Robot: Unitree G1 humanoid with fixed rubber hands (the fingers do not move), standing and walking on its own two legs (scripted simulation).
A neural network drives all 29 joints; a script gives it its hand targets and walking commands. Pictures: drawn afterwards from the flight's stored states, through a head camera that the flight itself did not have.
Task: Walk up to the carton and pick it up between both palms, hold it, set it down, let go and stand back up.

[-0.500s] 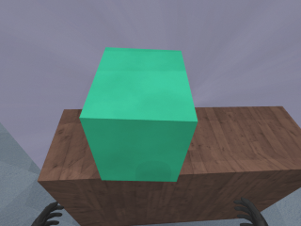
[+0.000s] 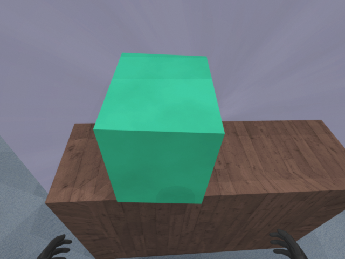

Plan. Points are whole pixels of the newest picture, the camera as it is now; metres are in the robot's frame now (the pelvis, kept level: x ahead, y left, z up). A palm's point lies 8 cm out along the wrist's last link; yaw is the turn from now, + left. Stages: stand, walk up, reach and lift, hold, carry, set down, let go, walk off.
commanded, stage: stand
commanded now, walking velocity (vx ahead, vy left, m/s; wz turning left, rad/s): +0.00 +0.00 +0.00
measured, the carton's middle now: (162, 128) +0.46 +0.03 +0.05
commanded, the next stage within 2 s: walk up in 0.82 s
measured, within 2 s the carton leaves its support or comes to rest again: neither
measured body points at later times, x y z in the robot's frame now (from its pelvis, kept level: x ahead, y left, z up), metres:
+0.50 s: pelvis +0.00 +0.00 +0.00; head +0.00 +0.00 +0.45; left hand +0.14 +0.30 -0.09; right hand +0.15 -0.29 -0.07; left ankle +0.03 +0.12 -0.72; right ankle +0.03 -0.12 -0.72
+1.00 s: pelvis +0.00 +0.00 +0.01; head +0.01 +0.00 +0.46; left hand +0.15 +0.29 -0.09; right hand +0.15 -0.29 -0.07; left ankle +0.03 +0.12 -0.72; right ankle +0.03 -0.12 -0.72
